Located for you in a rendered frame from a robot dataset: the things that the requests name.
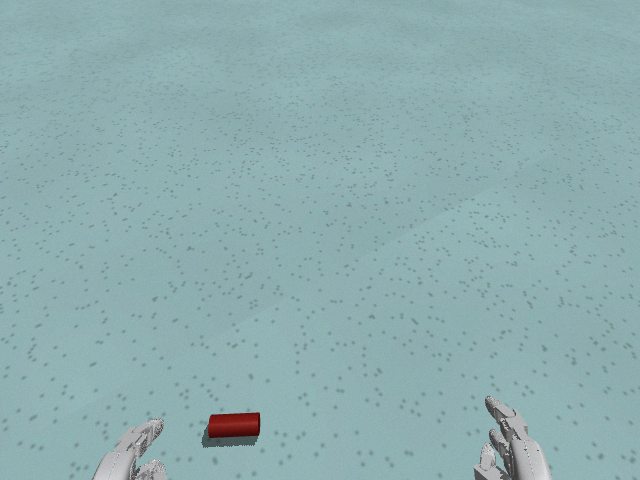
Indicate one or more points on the can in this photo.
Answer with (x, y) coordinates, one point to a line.
(234, 425)

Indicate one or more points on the right robot hand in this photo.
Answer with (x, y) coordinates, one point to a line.
(524, 458)

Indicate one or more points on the left robot hand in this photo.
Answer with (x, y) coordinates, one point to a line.
(121, 463)

